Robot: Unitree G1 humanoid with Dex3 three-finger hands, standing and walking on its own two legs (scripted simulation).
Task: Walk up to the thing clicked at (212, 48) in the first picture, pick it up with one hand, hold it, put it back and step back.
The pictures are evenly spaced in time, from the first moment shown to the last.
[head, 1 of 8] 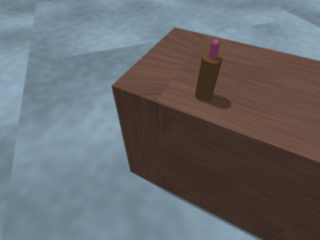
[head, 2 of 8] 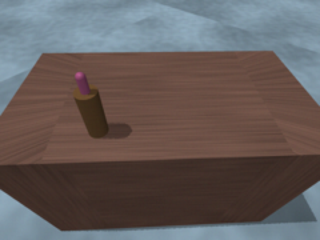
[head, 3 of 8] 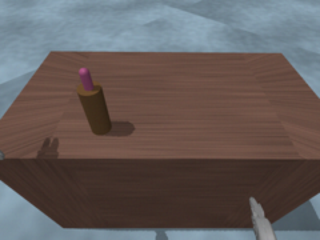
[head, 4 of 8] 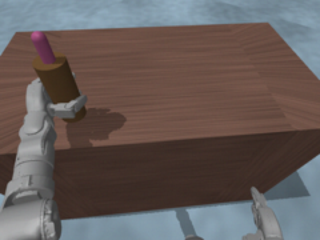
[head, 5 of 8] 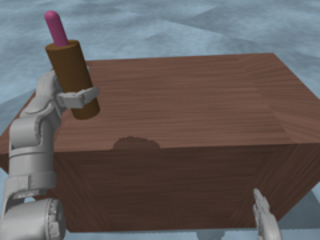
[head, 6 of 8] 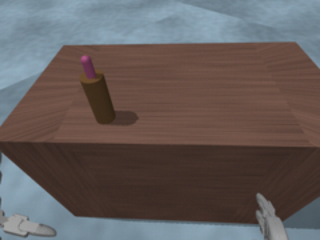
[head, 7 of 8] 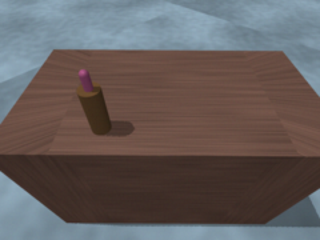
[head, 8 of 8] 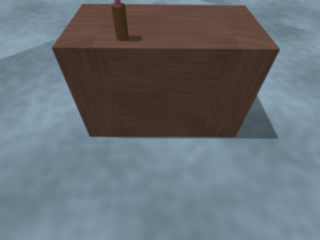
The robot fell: no
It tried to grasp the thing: yes
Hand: left
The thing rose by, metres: 0.24
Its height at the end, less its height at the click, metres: +0.00
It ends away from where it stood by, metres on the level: 0.01
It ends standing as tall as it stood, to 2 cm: yes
